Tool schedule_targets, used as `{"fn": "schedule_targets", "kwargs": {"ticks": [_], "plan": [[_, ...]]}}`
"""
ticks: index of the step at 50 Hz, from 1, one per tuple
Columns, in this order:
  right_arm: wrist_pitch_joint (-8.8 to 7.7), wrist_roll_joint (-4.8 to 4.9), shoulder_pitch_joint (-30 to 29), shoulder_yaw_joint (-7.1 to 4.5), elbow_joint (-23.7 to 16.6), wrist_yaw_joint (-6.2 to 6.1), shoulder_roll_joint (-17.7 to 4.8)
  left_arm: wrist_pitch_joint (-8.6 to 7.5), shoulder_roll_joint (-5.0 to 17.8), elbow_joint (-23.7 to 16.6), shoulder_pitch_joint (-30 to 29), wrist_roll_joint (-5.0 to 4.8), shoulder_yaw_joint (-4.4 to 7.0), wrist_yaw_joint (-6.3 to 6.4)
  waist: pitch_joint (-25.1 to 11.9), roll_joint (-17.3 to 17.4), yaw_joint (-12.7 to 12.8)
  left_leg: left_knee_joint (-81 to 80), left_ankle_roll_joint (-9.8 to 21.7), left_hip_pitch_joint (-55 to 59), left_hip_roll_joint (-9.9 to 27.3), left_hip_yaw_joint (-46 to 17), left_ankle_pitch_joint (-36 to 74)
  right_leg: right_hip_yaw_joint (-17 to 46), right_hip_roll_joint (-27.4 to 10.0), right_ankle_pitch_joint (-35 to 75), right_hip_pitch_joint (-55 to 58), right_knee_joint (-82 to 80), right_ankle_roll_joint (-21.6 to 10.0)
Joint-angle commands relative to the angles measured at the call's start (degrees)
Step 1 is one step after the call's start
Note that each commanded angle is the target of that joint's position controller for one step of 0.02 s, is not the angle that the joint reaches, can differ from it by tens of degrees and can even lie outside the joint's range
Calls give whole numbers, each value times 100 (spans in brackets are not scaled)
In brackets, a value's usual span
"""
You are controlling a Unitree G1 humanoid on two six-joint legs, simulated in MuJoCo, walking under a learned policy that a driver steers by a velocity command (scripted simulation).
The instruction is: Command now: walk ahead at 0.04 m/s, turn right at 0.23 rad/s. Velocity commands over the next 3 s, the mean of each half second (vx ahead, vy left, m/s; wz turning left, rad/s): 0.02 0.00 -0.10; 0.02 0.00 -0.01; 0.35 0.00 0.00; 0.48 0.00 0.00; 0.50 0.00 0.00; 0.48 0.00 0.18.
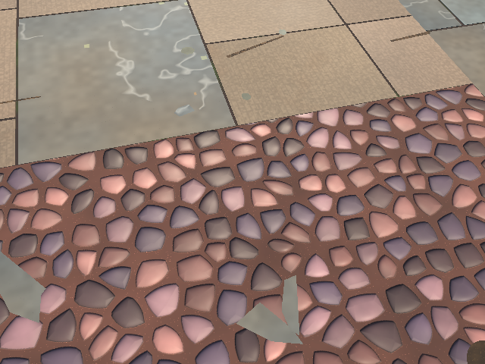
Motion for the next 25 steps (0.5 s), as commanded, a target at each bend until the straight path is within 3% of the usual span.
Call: {"fn": "schedule_targets", "kwargs": {"ticks": [1, 3, 5, 8, 9, 10, 11, 12, 13, 16, 25], "plan": [[30, 1, -273, -115, -321, -24, -597, -29, 98, -226, 493, 5, 25, 4, -855, 1043, 220, -863, 974, 855, 1043, -1036, 1026, -304, -292, 220, 268, -929, 105], [61, 24, -106, -156, -243, -26, -723, -63, 30, -237, 304, 43, -25, -14, -942, 1192, 57, -835, 1060, 986, 1108, -1076, 813, -411, -391, 290, 618, -1793, 57], [91, 44, 47, -187, -188, -30, -855, -76, 158, -193, 239, 22, 4, -26, -969, 1223, -50, -804, 1139, 1087, 1248, -1269, 389, -450, -417, 675, 838, -2411, -21], [133, 129, 107, -140, -101, -42, -799, -91, 122, -36, 402, 53, 15, -77, -755, 1085, 120, -736, 854, 578, 1139, -1247, -613, -606, -333, 1691, 1589, -3846, -332], [104, 129, 291, -106, -15, -34, -721, -106, 206, -99, 315, 136, 15, -81, -708, 914, 101, -713, 560, 272, 1042, -1195, -1059, -374, -511, 1965, 1892, -4013, -497], [52, 53, 312, -70, -16, -12, -630, -121, 420, -196, 289, 216, 36, -61, -700, 452, 36, -374, 251, -85, 834, -922, -1401, 173, -1059, 2282, 2109, -4059, -734], [1, 16, 429, -47, -40, 8, -413, -138, 563, -54, 197, 199, 86, -88, -615, -638, -228, -170, -66, 160, 255, -174, -1427, 358, -1224, 1508, 1420, -4124, -982], [-17, -55, 165, -52, 0, 0, -476, -199, 143, -106, 57, 206, -14, -133, -467, -636, -78, 64, -268, 672, 190, -60, -971, 425, -1166, 664, 822, -4441, -995], [-16, -52, 75, -68, 21, 2, -474, -255, -49, -68, -16, 252, -84, -148, -306, -600, -105, 65, -281, 863, 210, -93, -709, 386, -1088, 300, 553, -4546, -864], [23, -3, 249, -95, 202, -37, -505, -387, 64, 10, 99, 189, -70, -131, -68, -384, -113, 36, -138, 948, 300, -229, -533, 171, -887, 602, 445, -4401, -631], [27, 46, 350, -106, 621, -71, -463, -437, -19, 210, 461, 108, -85, -77, -246, 138, -30, 80, -117, 1036, 352, -293, -29, -30, -718, 1594, 837, -4066, -649]]}}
